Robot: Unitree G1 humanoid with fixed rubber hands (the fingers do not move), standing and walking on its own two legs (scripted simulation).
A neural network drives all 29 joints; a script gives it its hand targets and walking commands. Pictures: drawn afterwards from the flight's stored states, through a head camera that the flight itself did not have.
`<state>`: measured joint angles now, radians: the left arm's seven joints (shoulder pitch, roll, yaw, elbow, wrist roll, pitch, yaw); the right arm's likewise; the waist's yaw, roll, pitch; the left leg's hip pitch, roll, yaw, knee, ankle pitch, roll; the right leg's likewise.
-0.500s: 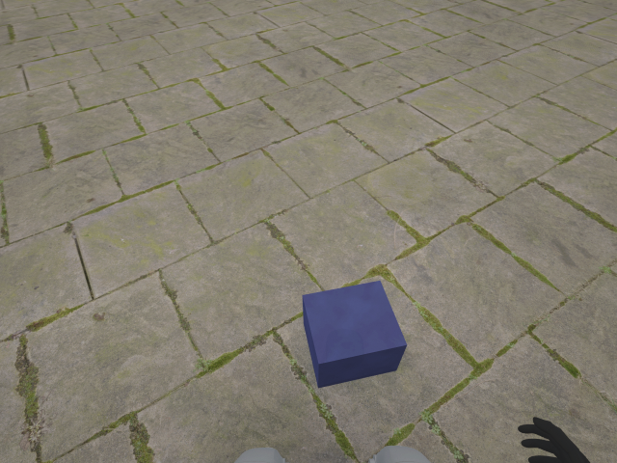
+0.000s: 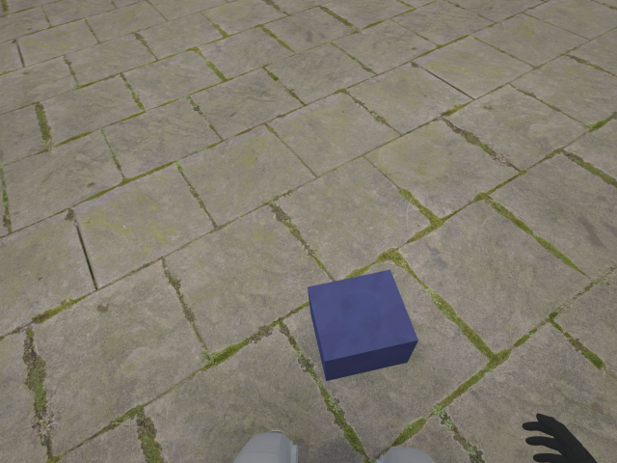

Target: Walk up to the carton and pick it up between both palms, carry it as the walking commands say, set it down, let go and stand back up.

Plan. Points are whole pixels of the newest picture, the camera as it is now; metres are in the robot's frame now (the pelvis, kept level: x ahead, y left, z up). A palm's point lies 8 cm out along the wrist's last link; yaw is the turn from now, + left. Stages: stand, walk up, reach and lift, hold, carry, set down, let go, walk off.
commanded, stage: walk up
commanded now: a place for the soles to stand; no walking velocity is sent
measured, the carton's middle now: (358, 325) +0.55 -0.07 -0.64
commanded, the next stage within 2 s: none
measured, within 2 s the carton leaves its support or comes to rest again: neither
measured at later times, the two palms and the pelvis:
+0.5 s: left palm out of the picture +0.04 +0.34 -0.08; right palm out of the picture +0.11 -0.29 -0.07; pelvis -0.02 +0.01 +0.00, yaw -1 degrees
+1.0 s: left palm out of the picture +0.05 +0.34 -0.08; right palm out of the picture +0.11 -0.29 -0.08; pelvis -0.01 +0.02 +0.00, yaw -2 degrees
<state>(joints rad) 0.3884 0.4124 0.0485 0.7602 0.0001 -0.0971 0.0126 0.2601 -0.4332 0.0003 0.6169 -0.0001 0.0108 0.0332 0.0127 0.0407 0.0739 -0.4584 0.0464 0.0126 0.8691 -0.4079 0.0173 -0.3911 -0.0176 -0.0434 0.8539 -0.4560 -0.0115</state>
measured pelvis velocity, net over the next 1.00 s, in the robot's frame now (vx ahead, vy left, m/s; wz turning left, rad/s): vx -0.01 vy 0.02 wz -0.03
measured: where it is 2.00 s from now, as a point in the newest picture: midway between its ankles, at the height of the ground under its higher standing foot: outside the picture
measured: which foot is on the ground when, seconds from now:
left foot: down 0.00-1.00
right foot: down 0.00-1.00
